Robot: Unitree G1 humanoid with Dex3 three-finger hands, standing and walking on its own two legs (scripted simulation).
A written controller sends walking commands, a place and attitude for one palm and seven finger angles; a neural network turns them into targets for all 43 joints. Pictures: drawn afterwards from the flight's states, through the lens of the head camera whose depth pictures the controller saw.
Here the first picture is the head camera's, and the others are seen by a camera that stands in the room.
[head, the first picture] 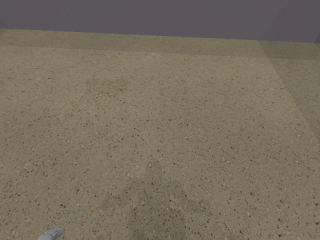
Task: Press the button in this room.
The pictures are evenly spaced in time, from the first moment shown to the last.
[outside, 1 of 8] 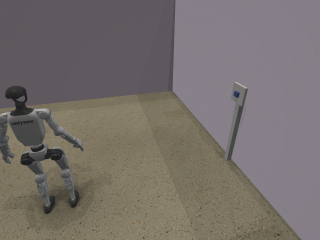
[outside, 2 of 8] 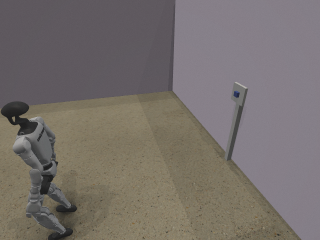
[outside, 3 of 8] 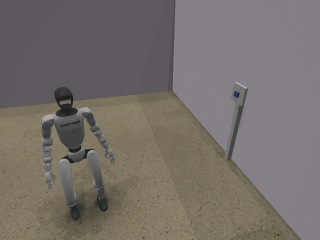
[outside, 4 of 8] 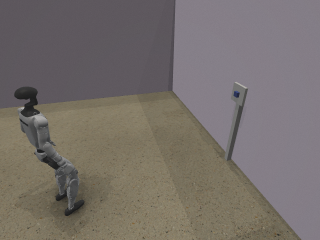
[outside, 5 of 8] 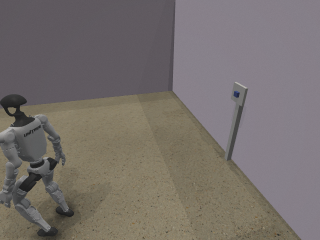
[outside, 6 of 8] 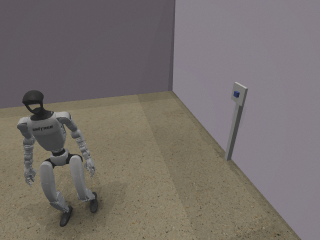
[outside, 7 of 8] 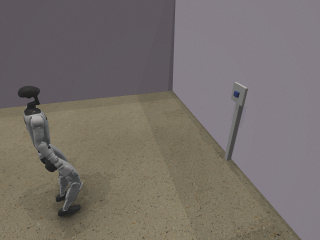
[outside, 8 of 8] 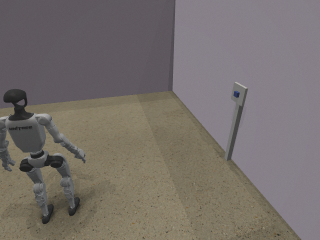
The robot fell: no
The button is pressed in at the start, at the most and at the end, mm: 0 0 0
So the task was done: no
